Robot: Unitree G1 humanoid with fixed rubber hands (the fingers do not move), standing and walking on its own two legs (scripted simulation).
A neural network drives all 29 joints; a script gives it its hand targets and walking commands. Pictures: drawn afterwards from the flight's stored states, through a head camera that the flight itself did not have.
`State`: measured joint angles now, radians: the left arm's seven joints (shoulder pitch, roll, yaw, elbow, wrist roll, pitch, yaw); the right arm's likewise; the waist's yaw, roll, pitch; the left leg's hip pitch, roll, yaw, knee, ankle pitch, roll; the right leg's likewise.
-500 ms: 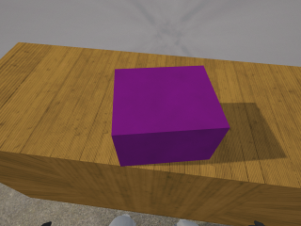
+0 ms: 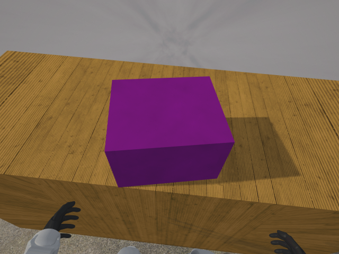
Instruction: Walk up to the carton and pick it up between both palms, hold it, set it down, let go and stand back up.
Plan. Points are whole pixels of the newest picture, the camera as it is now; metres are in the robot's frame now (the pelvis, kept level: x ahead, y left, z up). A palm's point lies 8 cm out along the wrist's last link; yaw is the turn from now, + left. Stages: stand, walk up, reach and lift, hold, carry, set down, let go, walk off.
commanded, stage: reach and lift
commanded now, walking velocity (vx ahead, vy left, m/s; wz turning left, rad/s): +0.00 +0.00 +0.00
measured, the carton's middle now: (165, 130) +0.42 +0.03 +0.05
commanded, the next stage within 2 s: none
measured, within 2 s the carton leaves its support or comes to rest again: neither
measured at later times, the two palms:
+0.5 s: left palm (41, 243) +0.16 +0.27 -0.01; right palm out of the picture +0.13 -0.27 -0.01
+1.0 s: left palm (51, 213) +0.20 +0.24 +0.05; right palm (296, 242) +0.17 -0.25 +0.01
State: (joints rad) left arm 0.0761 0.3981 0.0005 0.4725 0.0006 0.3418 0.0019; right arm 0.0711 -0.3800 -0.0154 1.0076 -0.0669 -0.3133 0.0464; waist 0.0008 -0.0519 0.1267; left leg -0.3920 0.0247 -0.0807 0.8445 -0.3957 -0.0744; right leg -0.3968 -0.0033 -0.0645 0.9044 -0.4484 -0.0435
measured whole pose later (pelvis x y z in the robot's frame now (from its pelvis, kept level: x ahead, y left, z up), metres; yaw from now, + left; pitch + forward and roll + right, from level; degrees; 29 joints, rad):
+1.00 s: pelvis +0.02 +0.01 +0.04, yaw +0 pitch +1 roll +1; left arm 0.41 0.27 0.02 -0.10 -0.10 0.14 0.17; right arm 0.36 -0.31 -0.02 0.39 0.19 -0.18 0.16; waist 0.00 -0.07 0.02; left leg -0.27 0.03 -0.08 0.48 -0.23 -0.08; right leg -0.29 0.00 -0.06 0.57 -0.29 -0.05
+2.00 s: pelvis +0.03 +0.00 +0.04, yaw +0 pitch +2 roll +1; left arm 0.01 0.23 0.02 -0.20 -0.15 0.52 0.20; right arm -0.07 -0.37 -0.02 0.25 0.34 0.11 0.10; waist 0.00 -0.05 -0.03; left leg -0.27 0.04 -0.08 0.46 -0.22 -0.08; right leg -0.29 0.01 -0.06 0.54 -0.28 -0.05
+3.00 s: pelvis +0.02 +0.00 +0.04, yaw +0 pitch +2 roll +1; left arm -0.67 0.24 0.07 0.44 -0.15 0.56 0.22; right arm -0.78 -0.38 -0.02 0.77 0.34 0.27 0.10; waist 0.00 -0.03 0.00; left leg -0.27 0.04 -0.08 0.46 -0.21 -0.08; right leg -0.29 0.01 -0.06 0.54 -0.28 -0.05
